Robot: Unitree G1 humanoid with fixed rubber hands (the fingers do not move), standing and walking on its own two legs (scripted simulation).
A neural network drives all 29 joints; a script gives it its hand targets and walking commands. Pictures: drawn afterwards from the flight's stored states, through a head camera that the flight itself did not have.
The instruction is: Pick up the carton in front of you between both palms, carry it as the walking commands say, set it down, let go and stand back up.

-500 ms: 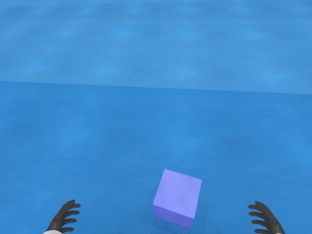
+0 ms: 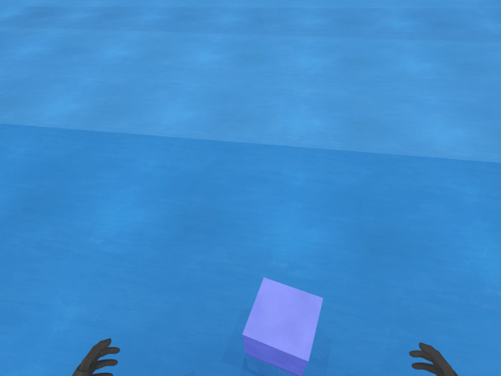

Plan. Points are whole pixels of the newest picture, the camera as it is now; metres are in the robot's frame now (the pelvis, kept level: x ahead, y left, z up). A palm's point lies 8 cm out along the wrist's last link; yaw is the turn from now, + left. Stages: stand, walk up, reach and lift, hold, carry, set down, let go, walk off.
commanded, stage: stand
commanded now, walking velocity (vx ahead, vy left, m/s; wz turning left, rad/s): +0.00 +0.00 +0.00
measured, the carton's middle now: (282, 327) +0.38 -0.06 -0.65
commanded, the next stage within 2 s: none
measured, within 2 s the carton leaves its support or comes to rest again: neither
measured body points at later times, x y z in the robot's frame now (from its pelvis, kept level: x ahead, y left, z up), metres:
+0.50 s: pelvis -0.02 +0.01 +0.01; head -0.02 +0.00 +0.46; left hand +0.09 +0.32 -0.10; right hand +0.09 -0.30 -0.11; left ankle -0.06 +0.13 -0.74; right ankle -0.02 -0.08 -0.74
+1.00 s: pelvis -0.03 +0.01 +0.01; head -0.03 +0.00 +0.46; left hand +0.08 +0.33 -0.10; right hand +0.07 -0.30 -0.11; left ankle -0.06 +0.13 -0.74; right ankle -0.02 -0.09 -0.74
